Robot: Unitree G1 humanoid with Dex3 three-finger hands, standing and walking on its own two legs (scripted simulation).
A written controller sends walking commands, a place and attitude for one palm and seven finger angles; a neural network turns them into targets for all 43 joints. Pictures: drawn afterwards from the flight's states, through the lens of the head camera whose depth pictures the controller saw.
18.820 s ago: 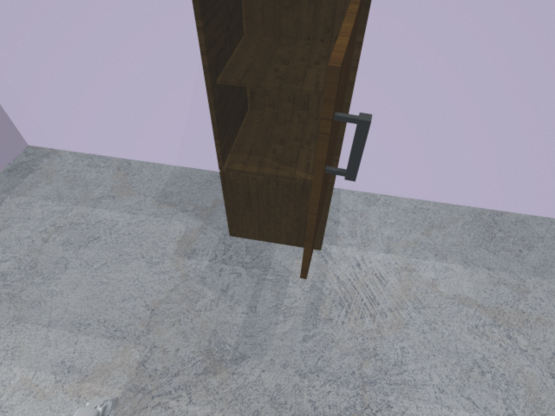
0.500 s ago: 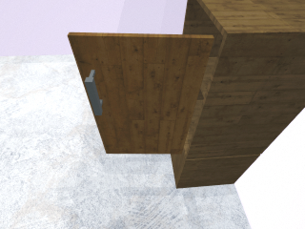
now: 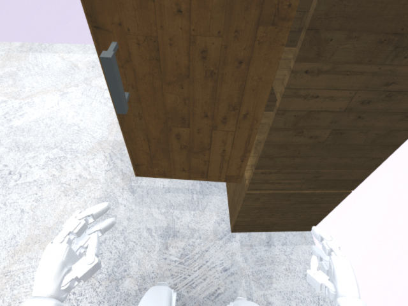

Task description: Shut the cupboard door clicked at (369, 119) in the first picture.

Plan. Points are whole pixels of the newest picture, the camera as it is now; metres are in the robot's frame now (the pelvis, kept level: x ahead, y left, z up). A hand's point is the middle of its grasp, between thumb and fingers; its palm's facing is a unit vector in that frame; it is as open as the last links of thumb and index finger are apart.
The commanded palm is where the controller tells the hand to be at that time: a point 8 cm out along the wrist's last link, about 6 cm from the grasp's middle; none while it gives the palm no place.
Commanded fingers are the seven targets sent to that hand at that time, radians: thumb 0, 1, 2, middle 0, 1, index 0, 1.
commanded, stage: raise the hand and make a fist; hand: left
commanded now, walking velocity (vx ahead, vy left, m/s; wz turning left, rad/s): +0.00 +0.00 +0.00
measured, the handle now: (118, 79) +0.52 +0.23 +0.15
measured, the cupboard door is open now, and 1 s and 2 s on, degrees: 85 85 85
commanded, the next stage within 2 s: bring the fist close to the handle in 1.54 s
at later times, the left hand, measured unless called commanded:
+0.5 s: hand (79, 223) +0.23 +0.22 +0.09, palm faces +0.12 -0.99 -0.06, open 4.0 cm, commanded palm +0.19 +0.26 +0.09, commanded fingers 0.00 0.90 0.90 -1.01 -1.18 -1.01 -1.18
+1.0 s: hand (75, 209) +0.23 +0.21 +0.13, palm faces +0.00 -1.00 -0.03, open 3.1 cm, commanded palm +0.21 +0.27 +0.14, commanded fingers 0.00 0.90 0.90 -1.30 -1.50 -1.30 -1.50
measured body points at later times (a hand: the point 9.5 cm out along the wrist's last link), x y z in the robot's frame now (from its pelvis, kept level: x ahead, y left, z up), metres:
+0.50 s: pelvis +0.02 +0.01 +0.01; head +0.06 +0.00 +0.46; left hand +0.22 +0.27 +0.09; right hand +0.16 -0.23 -0.08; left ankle +0.06 +0.13 -0.67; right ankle +0.01 -0.10 -0.67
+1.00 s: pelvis +0.02 +0.03 +0.03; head +0.03 +0.03 +0.48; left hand +0.23 +0.27 +0.13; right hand +0.22 -0.17 -0.03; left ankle +0.06 +0.13 -0.67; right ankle +0.01 -0.10 -0.67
